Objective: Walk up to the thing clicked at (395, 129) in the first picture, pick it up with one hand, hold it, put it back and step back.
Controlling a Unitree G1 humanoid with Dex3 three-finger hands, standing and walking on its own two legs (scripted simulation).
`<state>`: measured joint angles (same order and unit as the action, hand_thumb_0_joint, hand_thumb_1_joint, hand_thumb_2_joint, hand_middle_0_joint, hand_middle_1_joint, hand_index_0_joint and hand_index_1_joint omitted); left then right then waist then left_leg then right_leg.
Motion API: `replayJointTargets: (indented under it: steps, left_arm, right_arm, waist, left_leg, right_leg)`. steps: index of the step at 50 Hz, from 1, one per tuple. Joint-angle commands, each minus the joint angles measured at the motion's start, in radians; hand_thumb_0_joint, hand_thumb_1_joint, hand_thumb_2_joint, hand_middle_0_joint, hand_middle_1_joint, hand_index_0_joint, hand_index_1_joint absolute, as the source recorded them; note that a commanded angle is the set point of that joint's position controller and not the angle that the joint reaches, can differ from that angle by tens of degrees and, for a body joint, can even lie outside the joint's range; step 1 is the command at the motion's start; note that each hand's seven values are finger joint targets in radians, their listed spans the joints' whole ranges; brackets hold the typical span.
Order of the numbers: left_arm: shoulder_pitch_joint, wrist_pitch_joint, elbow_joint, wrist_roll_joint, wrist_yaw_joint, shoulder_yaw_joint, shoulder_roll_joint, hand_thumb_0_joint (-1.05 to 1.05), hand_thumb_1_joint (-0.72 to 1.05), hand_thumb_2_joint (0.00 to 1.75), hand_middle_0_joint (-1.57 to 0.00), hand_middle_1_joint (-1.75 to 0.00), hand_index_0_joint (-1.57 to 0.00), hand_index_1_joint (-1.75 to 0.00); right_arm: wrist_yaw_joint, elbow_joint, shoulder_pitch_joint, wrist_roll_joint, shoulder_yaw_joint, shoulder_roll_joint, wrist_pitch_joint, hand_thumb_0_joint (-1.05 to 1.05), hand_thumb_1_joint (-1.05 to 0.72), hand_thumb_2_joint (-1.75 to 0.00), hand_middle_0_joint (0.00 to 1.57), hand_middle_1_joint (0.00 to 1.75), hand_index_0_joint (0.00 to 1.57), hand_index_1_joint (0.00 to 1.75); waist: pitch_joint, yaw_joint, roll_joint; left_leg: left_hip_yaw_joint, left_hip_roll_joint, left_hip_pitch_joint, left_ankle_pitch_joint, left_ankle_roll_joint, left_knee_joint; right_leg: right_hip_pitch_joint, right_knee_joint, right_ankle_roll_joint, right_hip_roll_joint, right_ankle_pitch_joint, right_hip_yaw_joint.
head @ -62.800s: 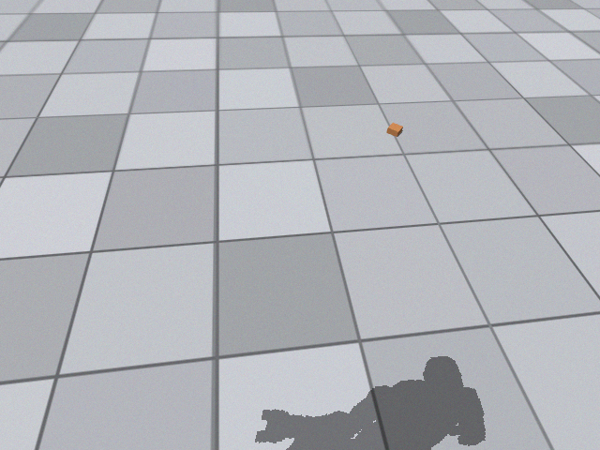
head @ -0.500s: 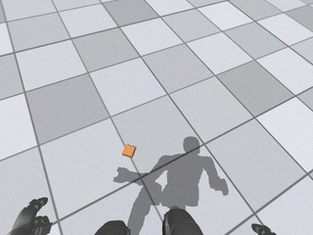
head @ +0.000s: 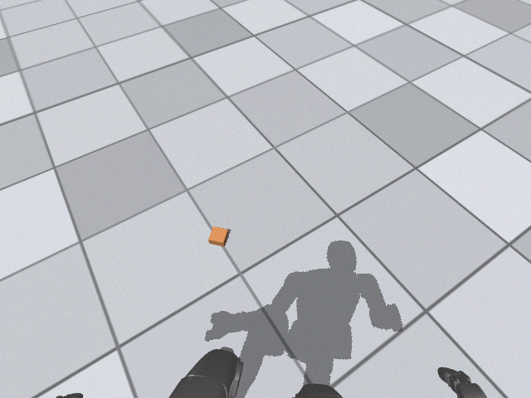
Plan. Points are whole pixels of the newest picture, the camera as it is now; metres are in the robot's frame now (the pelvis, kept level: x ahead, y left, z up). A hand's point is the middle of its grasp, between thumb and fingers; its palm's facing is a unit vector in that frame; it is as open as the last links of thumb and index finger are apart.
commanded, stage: step back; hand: left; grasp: from above
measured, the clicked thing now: (218, 236) +0.75 +0.22 -0.74
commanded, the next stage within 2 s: stand in 1.70 s
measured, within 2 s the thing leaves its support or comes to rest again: neither
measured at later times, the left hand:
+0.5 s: hand out of the picture -0.10 +0.26 -0.15, palm faces +0.02 -0.93 -0.38, open 7.4 cm
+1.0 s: hand out of the picture -0.25 +0.26 -0.13, palm faces +0.07 -0.91 -0.41, open 7.4 cm
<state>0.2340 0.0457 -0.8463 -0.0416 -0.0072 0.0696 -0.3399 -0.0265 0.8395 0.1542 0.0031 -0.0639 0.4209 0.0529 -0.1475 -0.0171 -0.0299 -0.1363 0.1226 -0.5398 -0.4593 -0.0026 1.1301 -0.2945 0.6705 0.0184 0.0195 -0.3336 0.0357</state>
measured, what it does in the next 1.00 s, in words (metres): walks backwards: left foot, then right foot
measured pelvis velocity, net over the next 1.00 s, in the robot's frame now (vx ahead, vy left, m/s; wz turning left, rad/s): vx -0.28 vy -0.03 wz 0.07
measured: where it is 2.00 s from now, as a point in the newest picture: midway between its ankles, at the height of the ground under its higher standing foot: outside the picture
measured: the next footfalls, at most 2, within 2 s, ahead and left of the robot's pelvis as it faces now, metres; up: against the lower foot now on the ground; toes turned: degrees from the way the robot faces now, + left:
left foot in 0.20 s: -0.06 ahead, +0.12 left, +0.00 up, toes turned +3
right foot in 0.56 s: -0.21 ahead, -0.15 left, +0.00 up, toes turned +1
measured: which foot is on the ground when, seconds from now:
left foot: up 0.00-0.18, down 0.20-0.58, up 0.60-0.84, down 0.86-1.00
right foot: down 0.00-0.22, up 0.24-0.54, down 0.56-0.90, up 0.92-1.00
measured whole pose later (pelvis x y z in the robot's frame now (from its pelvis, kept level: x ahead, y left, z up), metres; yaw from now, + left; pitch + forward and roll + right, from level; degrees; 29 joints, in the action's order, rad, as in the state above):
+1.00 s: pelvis -0.28 -0.03 +0.01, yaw +4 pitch -3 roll +2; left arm 0.26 0.01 -0.96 -0.02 -0.02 0.07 -0.41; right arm 0.03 0.97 0.27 0.04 -0.06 0.36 -0.02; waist -0.06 0.00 0.02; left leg -0.01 0.04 -0.21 -0.29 0.04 0.54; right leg -0.36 0.86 0.03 0.03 -0.47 0.00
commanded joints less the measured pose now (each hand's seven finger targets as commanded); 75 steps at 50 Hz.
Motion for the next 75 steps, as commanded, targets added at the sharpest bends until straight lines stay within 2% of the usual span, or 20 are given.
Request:
replayJointTargets:
  steps: [1, 9, 11, 12, 15, 26, 28, 29, 30, 33, 38, 42, 45, 46, 56, 58, 59, 63, 71, 75]
  left_arm:
    - [-0.064, -0.036, 0.141, -0.007, 0.04, 0.078, -0.263, 0.0, 0.9, 0.9, -0.2, -0.3, -0.2, -0.3]
    - [-0.098, -0.002, 0.163, 0.021, 0.041, 0.054, -0.268, 0.0, 0.9, 0.9, -0.2, -0.3, -0.2, -0.3]
    - [-0.112, -0.001, 0.184, 0.033, 0.043, 0.047, -0.225, 0.0, 0.9, 0.9, -0.2, -0.3, -0.2, -0.3]
    - [-0.183, 0.002, 0.169, 0.018, 0.053, 0.07, -0.265, 0.0, 0.9, 0.9, -0.2, -0.3, -0.2, -0.3]
    - [-0.071, 0.01, 0.11, 0.043, 0.041, 0.068, -0.235, 0.0, 0.9, 0.9, -0.2, -0.3, -0.2, -0.3]
    - [0.096, -0.035, -0.018, 0.019, 0.014, 0.058, -0.21, 0.0, 0.9, 0.9, -0.2, -0.3, -0.2, -0.3]
    - [0.118, -0.048, -0.034, -0.014, 0.022, 0.085, -0.302, 0.0, 0.9, 0.9, -0.2, -0.3, -0.2, -0.3]
    - [0.038, -0.044, 0.008, -0.013, 0.024, 0.109, -0.426, 0.0, 0.9, 0.9, -0.2, -0.3, -0.2, -0.3]
    - [-0.042, -0.051, 0.038, -0.012, 0.029, 0.104, -0.431, 0.0, 0.9, 0.9, -0.2, -0.3, -0.2, -0.3]
    - [-0.128, -0.074, 0.043, -0.008, 0.033, 0.072, -0.303, 0.0, 0.9, 0.9, -0.2, -0.3, -0.2, -0.3]
    - [-0.007, -0.081, 0.011, -0.017, 0.02, 0.08, -0.323, 0.0, 0.9, 0.9, -0.2, -0.3, -0.2, -0.3]
    - [-0.035, -0.062, 0.012, 0.002, 0.009, 0.065, -0.321, 0.0, 0.9, 0.9, -0.2, -0.3, -0.2, -0.3]
    - [-0.081, -0.065, 0.015, 0.021, 0.009, 0.045, -0.254, 0.0, 0.9, 0.9, -0.2, -0.3, -0.2, -0.3]
    - [-0.093, -0.07, 0.013, 0.014, 0.007, 0.055, -0.294, 0.0, 0.9, 0.9, -0.2, -0.3, -0.2, -0.3]
    - [0.071, -0.104, -0.093, 0.01, 0.004, 0.061, -0.231, 0.0, 0.9, 0.9, -0.2, -0.3, -0.2, -0.3]
    - [0.126, -0.117, -0.085, -0.007, 0.021, 0.09, -0.375, 0.0, 0.9, 0.9, -0.2, -0.3, -0.2, -0.3]
    - [0.043, -0.115, -0.058, -0.004, 0.021, 0.094, -0.405, 0.0, 0.9, 0.9, -0.2, -0.3, -0.2, -0.3]
    - [-0.061, -0.128, -0.037, 0.012, 0.025, 0.067, -0.312, 0.0, 0.9, 0.9, -0.2, -0.3, -0.2, -0.3]
    - [-0.09, -0.106, -0.045, 0.029, 0.029, 0.042, -0.292, 0.0, 0.9, 0.9, -0.2, -0.3, -0.2, -0.3]
    - [-0.071, -0.085, -0.057, 0.049, 0.027, 0.021, -0.236, 0.0, 0.9, 0.9, -0.2, -0.3, -0.2, -0.3]
  right_arm:
    - [-0.011, -0.066, 0.02, 0.006, -0.033, 0.149, -0.033, 0.0, -0.9, -0.9, 0.2, 0.3, 0.2, 0.3]
    - [0.001, -0.013, 0.157, 0.025, -0.049, 0.144, -0.046, 0.0, -0.9, -0.9, 0.2, 0.3, 0.2, 0.3]
    - [0.01, -0.055, 0.055, 0.033, -0.084, 0.334, -0.043, 0.0, -0.9, -0.9, 0.2, 0.3, 0.2, 0.3]
    - [0.008, -0.061, 0.053, 0.037, -0.09, 0.348, -0.048, 0.0, -0.9, -0.9, 0.2, 0.3, 0.2, 0.3]
    - [-0.011, -0.069, -0.058, 0.03, -0.044, 0.227, -0.056, 0.0, -0.9, -0.9, 0.2, 0.3, 0.2, 0.3]
    - [0.009, -0.069, -0.028, 0.026, -0.057, 0.251, -0.017, 0.0, -0.9, -0.9, 0.2, 0.3, 0.2, 0.3]
    - [0.014, -0.091, -0.028, 0.023, -0.026, 0.141, -0.016, 0.0, -0.9, -0.9, 0.2, 0.3, 0.2, 0.3]
    - [-0.002, -0.113, -0.104, 0.02, -0.032, 0.123, -0.018, 0.0, -0.9, -0.9, 0.2, 0.3, 0.2, 0.3]
    - [-0.006, -0.102, -0.119, 0.022, -0.051, 0.178, -0.017, 0.0, -0.9, -0.9, 0.2, 0.3, 0.2, 0.3]
    - [0.003, -0.028, -0.013, 0.011, -0.038, 0.152, -0.032, 0.0, -0.9, -0.9, 0.2, 0.3, 0.2, 0.3]
    - [0.031, -0.017, -0.045, 0.034, -0.039, 0.15, -0.049, 0.0, -0.9, -0.9, 0.2, 0.3, 0.2, 0.3]
    - [0.036, 0.046, 0.052, 0.033, -0.048, 0.138, -0.078, 0.0, -0.9, -0.9, 0.2, 0.3, 0.2, 0.3]
    - [0.033, 0.061, 0.124, 0.043, -0.094, 0.307, -0.095, 0.0, -0.9, -0.9, 0.2, 0.3, 0.2, 0.3]
    - [0.036, 0.054, 0.099, 0.035, -0.096, 0.3, -0.102, 0.0, -0.9, -0.9, 0.2, 0.3, 0.2, 0.3]
    - [0.039, 0.019, 0.004, 0.026, -0.04, 0.163, -0.072, 0.0, -0.9, -0.9, 0.2, 0.3, 0.2, 0.3]
    - [0.027, -0.01, 0.026, 0.02, -0.004, 0.057, -0.067, 0.0, -0.9, -0.9, 0.2, 0.3, 0.2, 0.3]
    - [0.013, 0.014, 0.018, 0.028, -0.034, 0.148, -0.062, 0.0, -0.9, -0.9, 0.2, 0.3, 0.2, 0.3]
    - [0.023, 0.091, 0.126, 0.024, -0.04, 0.156, -0.067, 0.0, -0.9, -0.9, 0.2, 0.3, 0.2, 0.3]
    - [0.022, 0.112, 0.077, 0.025, -0.024, 0.109, -0.067, 0.0, -0.9, -0.9, 0.2, 0.3, 0.2, 0.3]
    - [0.015, 0.108, 0.006, 0.022, -0.04, 0.203, -0.083, 0.0, -0.9, -0.9, 0.2, 0.3, 0.2, 0.3]
  waist:
    - [0.134, -0.019, 0.18]
    - [0.229, 0.033, 0.168]
    - [0.202, 0.023, -0.212]
    - [0.159, 0.077, -0.184]
    - [0.152, -0.029, -0.033]
    - [0.267, -0.016, -0.18]
    - [0.182, -0.02, 0.105]
    - [0.125, -0.074, 0.269]
    - [0.034, -0.053, 0.222]
    - [0.049, 0.028, 0.117]
    - [0.063, -0.058, 0.21]
    - [0.103, 0.009, 0.192]
    - [0.113, 0.067, -0.133]
    - [0.05, 0.055, -0.071]
    - [0.105, -0.044, -0.064]
    - [0.111, -0.076, 0.265]
    - [0.048, -0.055, 0.154]
    - [0.06, 0.011, 0.114]
    - [0.158, 0.016, 0.175]
    - [0.224, -0.011, -0.045]
  left_leg:
    - [0.021, -0.007, 0.015, -0.047, -0.023, 0.001]
    - [0.129, -0.101, 0.339, 0.253, 0.034, -0.73]
    - [-0.352, -0.493, 0.339, 0.48, 0.256, -0.791]
    - [-0.448, -0.564, 0.167, 0.479, 0.35, -0.82]
    - [-0.132, -0.394, 0.222, 0.613, 0.238, -0.711]
    - [-0.033, -0.328, 0.315, 0.228, 0.184, -0.645]
    - [0.067, -0.162, -0.044, -0.001, 0.067, -0.38]
    - [0.002, -0.062, -0.027, -0.138, 0.006, -0.227]
    - [-0.077, -0.11, 0.037, -0.109, -0.01, -0.091]
    - [-0.021, -0.048, 0.062, 0.045, -0.005, -0.03]
    - [0.077, -0.102, 0.067, -0.023, -0.02, -0.337]
    - [0.154, -0.094, 0.345, 0.056, 0.021, -0.728]
    - [-0.471, -0.456, 0.451, -0.368, 0.246, -0.921]
    - [-0.463, -0.475, 0.375, -0.329, 0.285, -0.936]
    - [-0.013, -0.248, 0.076, -0.025, 0.124, -0.621]
    - [0.066, -0.033, -0.143, -0.129, 0.033, -0.23]
    - [-0.029, -0.106, -0.056, -0.135, 0.022, -0.146]
    - [-0.013, -0.153, 0.063, 0.046, 0.008, -0.173]
    - [0.174, -0.134, 0.284, 0.152, 0.015, -0.54]
    - [-0.091, -0.328, 0.314, 0.459, 0.143, -0.669]
  right_leg:
    - [0.104, -0.204, 0.185, 0.213, 0.416, 0.169]
    - [0.08, -0.032, 0.101, 0.193, 0.37, 0.136]
    - [-0.195, 0.27, -0.001, -0.068, -0.253, -0.045]
    - [-0.135, 0.477, -0.008, -0.058, -0.344, 0.096]
    - [-0.173, 0.632, 0.011, -0.105, -0.191, 0.161]
    - [0.138, -0.226, 0.015, -0.055, -0.041, -0.093]
    - [0.25, -0.348, 0.083, 0.123, -0.187, 0.272]
    - [-0.046, -0.424, 0.229, 0.378, -0.26, 0.532]
    - [-0.212, -0.46, 0.283, 0.426, -0.306, 0.585]
    - [-0.1, -0.303, 0.168, 0.22, 0.061, 0.219]
    - [0.06, -0.351, 0.159, 0.214, -0.353, 0.254]
    - [-0.014, -0.271, 0.144, 0.215, -0.234, 0.194]
    - [-0.316, 0.186, 0.007, 0.006, -0.244, -0.053]
    - [-0.292, 0.259, 0.012, 0.037, -0.21, 0.014]
    - [0.233, -0.188, 0.014, -0.055, 0.035, -0.109]
    - [0.26, -0.467, 0.126, 0.311, -0.353, 0.515]
    - [0.071, -0.495, 0.224, 0.431, -0.446, 0.61]
    - [0.019, -0.413, 0.157, 0.268, -0.127, 0.267]
    - [0.044, -0.179, 0.129, 0.22, 0.491, 0.062]
    - [0.034, -0.02, 0.005, 0.048, 0.142, -0.024]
